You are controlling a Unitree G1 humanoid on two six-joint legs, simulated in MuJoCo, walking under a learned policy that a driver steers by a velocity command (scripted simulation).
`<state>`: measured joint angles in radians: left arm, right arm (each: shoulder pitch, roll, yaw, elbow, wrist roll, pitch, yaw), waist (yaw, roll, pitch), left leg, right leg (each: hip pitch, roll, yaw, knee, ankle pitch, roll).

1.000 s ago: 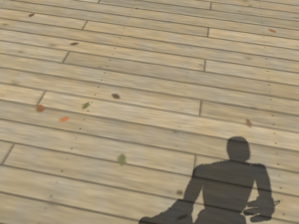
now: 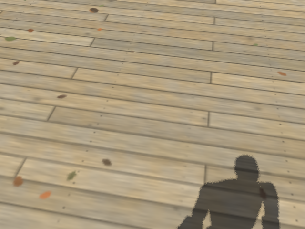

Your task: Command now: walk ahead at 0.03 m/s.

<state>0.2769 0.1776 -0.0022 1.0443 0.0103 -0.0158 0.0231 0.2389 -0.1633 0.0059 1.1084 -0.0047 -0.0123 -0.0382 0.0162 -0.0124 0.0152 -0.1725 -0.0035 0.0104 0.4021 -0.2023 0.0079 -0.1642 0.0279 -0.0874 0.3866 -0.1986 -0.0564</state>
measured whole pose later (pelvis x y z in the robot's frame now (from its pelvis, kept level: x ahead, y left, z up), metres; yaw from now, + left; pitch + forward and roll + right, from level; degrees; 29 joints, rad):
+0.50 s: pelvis +0.10 -0.02 +0.00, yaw +0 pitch +0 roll +1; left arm 0.40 0.15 0.01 1.08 0.02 -0.07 0.04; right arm 0.23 -0.18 -0.04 1.09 -0.02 -0.03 -0.02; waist 0.01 0.02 0.04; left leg -0.40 0.00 0.04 0.88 -0.36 0.03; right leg -0.07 0.04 -0.07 0.36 -0.29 -0.08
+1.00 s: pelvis +0.15 -0.01 -0.01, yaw -2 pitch -2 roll +1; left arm 0.35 0.13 -0.01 1.14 0.01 -0.01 0.05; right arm 0.22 -0.14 -0.02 1.13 0.00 0.00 -0.05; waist 0.01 -0.01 0.05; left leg -0.25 -0.04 0.10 0.48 -0.20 0.06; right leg 0.02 0.02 -0.03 0.41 -0.40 -0.05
